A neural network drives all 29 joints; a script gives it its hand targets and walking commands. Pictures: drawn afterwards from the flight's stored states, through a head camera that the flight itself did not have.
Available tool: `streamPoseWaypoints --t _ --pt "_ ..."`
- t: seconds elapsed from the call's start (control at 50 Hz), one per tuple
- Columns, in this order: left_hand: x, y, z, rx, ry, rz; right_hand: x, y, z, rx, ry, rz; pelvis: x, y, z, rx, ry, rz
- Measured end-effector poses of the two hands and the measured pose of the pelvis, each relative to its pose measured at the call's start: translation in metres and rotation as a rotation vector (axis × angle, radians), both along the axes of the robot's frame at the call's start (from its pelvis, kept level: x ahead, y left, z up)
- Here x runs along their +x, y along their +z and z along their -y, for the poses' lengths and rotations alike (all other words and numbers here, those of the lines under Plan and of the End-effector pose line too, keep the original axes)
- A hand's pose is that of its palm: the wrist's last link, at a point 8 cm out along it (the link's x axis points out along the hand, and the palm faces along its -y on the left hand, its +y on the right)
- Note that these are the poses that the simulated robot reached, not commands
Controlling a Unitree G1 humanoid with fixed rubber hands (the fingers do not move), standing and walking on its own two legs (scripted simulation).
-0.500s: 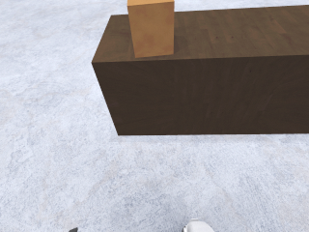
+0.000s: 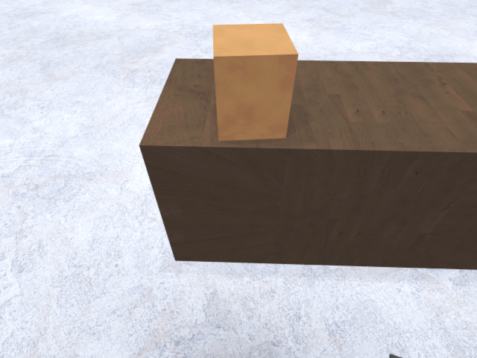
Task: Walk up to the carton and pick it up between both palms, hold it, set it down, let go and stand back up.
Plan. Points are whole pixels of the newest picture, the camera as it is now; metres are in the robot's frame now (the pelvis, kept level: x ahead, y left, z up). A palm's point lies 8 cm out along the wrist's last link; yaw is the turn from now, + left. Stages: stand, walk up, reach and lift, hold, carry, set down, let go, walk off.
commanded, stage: walk up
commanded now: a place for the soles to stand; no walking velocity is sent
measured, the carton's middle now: (250, 82) +0.83 +0.02 +0.06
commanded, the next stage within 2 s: none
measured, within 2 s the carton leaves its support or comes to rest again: neither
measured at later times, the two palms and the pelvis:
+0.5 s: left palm (152, 272) +0.31 +0.21 -0.07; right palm out of the picture +0.15 -0.29 -0.12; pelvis +0.18 -0.02 +0.01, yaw -6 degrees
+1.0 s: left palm (145, 255) +0.36 +0.24 -0.10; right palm (377, 248) +0.38 -0.26 -0.08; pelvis +0.26 -0.01 +0.01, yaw -3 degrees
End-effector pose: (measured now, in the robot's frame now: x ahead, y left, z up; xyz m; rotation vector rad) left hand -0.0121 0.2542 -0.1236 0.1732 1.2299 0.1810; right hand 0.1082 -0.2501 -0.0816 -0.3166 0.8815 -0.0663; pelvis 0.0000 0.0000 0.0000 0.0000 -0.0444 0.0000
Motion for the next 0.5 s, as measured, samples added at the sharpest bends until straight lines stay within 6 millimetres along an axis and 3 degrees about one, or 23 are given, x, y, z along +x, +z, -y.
streamPoseWaypoints --t 0.06,0.16,0.32,0.4,0.44,0.5 --pt "0.036 -0.001 -0.010 0.002 -0.063 -0.025 0.002 0.001 -0.006 -0.001 -0.074 -0.024 0.021 0.003 -0.005 -0.002 -0.025 0.012" --pt "0.121 0.020 -0.013 0.002 -0.144 0.064 -0.017 0.002 -0.006 0.004 -0.164 -0.153 0.055 0.018 -0.007 0.005 -0.055 0.013" --pt "0.264 0.050 0.019 0.023 -0.269 0.247 -0.037 -0.021 0.013 0.048 -0.293 -0.335 0.118 0.017 0.005 0.020 -0.084 0.012" --pt "0.317 0.051 0.039 0.059 -0.295 0.345 -0.022 -0.044 0.027 0.067 -0.298 -0.402 0.150 0.002 0.021 0.009 -0.093 0.021" --pt "0.325 0.052 0.045 0.064 -0.269 0.347 -0.003 -0.046 0.031 0.071 -0.280 -0.417 0.164 0.002 0.024 0.014 -0.095 0.028" --pt "0.324 0.053 0.046 0.063 -0.230 0.295 0.039 -0.039 0.035 0.075 -0.254 -0.371 0.184 0.011 0.024 0.015 -0.097 0.033"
